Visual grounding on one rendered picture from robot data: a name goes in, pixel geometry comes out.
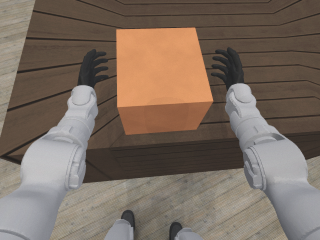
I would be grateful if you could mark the robot right shin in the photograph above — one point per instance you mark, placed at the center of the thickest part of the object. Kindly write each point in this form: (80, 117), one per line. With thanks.
(184, 230)

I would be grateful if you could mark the left robot upper arm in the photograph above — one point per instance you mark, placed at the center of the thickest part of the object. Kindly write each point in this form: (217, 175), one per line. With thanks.
(51, 169)

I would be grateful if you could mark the robot left hand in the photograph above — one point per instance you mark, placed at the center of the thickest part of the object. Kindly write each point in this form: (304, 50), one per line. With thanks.
(88, 71)

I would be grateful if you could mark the robot left foot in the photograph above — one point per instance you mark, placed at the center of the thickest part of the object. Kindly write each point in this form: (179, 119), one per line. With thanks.
(129, 216)

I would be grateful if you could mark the right robot upper arm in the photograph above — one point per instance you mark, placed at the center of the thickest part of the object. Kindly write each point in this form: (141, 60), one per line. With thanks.
(277, 168)

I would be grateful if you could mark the robot right hand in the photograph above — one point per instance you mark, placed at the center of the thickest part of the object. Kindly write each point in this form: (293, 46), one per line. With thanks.
(233, 70)

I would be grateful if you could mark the pedestal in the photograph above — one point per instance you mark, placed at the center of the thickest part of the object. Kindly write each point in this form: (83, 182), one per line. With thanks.
(278, 43)

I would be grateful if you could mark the right robot forearm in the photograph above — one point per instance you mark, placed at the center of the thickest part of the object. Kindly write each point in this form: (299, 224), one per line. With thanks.
(246, 121)

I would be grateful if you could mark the carton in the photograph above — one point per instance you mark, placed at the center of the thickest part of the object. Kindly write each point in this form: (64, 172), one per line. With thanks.
(162, 84)

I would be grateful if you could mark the left robot forearm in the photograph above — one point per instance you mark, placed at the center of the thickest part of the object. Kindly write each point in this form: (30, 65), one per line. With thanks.
(78, 122)

